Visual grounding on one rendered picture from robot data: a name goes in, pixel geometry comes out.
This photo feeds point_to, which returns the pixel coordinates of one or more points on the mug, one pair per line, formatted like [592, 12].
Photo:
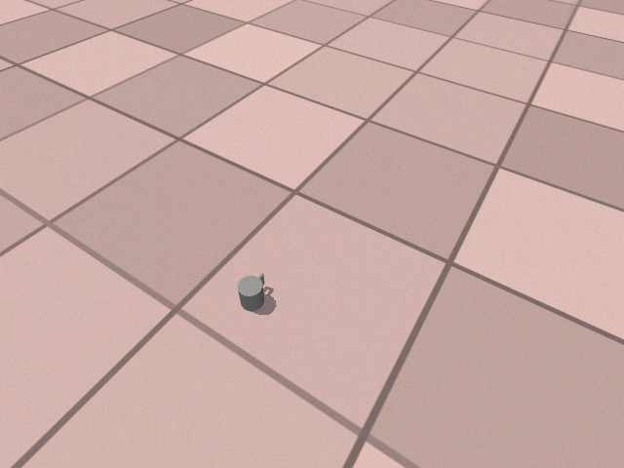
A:
[250, 290]

